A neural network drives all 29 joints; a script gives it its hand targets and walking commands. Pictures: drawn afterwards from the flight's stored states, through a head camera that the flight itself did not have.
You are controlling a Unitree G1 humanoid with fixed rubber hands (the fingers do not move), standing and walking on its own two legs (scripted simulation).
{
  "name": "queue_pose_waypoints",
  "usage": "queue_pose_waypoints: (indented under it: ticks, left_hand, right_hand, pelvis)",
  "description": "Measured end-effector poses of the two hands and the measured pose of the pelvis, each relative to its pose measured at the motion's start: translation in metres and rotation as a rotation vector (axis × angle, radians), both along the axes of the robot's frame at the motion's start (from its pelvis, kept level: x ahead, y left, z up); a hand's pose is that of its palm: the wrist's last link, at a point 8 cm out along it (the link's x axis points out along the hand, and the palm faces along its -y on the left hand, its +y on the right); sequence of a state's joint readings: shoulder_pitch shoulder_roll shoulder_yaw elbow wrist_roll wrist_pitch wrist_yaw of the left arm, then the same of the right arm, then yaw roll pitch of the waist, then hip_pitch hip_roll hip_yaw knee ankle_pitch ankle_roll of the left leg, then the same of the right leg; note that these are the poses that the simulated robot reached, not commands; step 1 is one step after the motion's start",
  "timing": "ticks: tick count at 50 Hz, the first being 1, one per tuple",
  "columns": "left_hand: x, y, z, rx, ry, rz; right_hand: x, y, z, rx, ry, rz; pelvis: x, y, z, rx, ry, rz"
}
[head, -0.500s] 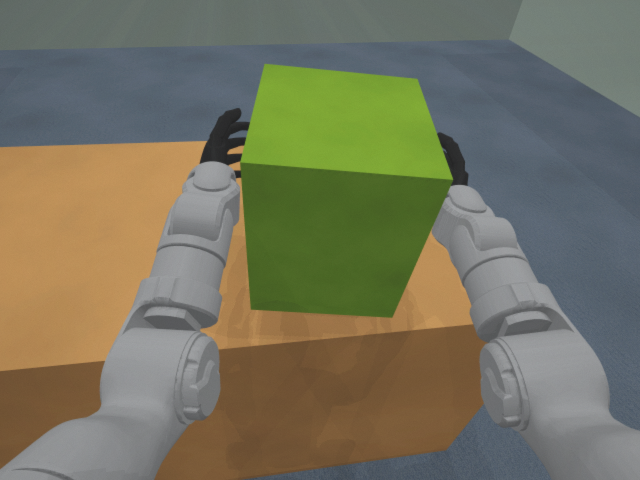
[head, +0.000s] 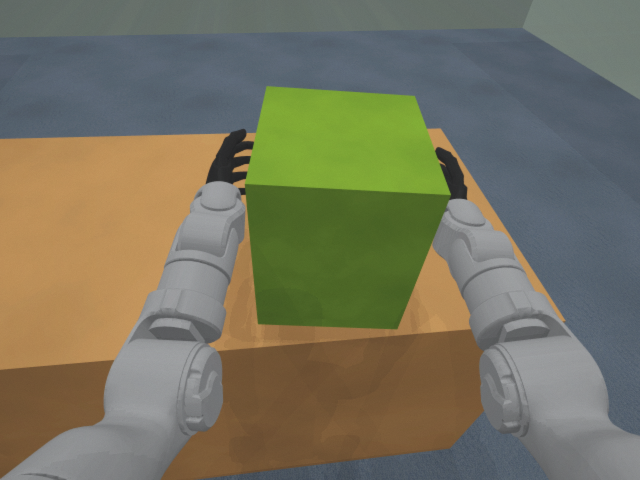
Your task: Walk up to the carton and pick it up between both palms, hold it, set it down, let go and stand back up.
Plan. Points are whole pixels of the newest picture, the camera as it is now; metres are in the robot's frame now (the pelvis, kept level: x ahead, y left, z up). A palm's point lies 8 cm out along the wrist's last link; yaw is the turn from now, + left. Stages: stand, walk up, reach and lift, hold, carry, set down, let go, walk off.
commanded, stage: set down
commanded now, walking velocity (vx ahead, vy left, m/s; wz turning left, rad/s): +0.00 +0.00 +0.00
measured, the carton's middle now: (334, 212) +0.43 +0.03 +0.12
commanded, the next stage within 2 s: none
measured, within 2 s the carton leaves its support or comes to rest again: rests again in 1.44 s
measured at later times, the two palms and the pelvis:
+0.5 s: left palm (221, 200) +0.41 +0.18 +0.15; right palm (439, 213) +0.43 -0.11 +0.14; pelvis +0.01 +0.00 +0.00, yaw +0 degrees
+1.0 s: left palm (221, 211) +0.41 +0.18 +0.13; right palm (434, 221) +0.43 -0.11 +0.12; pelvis +0.01 +0.00 +0.00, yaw +0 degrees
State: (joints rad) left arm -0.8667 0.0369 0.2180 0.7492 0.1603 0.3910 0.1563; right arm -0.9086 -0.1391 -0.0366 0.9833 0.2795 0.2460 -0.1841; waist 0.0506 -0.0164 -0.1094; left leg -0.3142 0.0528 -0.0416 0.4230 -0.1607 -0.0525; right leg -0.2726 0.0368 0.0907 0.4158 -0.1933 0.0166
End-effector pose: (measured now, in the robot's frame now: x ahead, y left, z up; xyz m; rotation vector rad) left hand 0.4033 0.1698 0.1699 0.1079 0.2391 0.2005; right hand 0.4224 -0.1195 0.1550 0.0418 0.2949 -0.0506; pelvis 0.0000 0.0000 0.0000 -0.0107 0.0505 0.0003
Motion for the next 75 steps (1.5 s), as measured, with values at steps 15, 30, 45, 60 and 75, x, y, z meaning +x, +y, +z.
queue_pose_waypoints:
  ticks: [15, 30, 45, 60, 75]
  left_hand:
    - [0.001, 0.006, -0.015, -0.004, 0.012, 0.016]
    - [0.003, 0.007, -0.028, -0.006, 0.012, 0.013]
    - [0.003, 0.007, -0.038, -0.012, 0.009, 0.015]
    - [0.002, 0.011, -0.05, -0.021, 0.006, 0.024]
    - [0.0, 0.012, -0.066, -0.027, 0.012, 0.023]
  right_hand:
    - [0.006, 0.007, -0.013, -0.039, 0.008, 0.027]
    - [0.008, 0.007, -0.021, -0.069, 0.005, 0.033]
    - [0.008, 0.007, -0.032, -0.063, 0.003, 0.031]
    - [0.009, 0.011, -0.042, -0.06, 0.0, 0.036]
    - [0.006, 0.012, -0.057, -0.061, 0.006, 0.035]
  pelvis:
    - [0.004, 0.0, 0.0, 0.0, 0.006, 0.0]
    - [0.006, 0.0, 0.0, 0.0, 0.01, 0.0]
    - [0.009, 0.0, 0.0, 0.0, 0.014, 0.0]
    - [0.012, 0.001, 0.0, 0.001, 0.019, 0.0]
    - [0.015, 0.001, 0.0, 0.001, 0.022, 0.001]
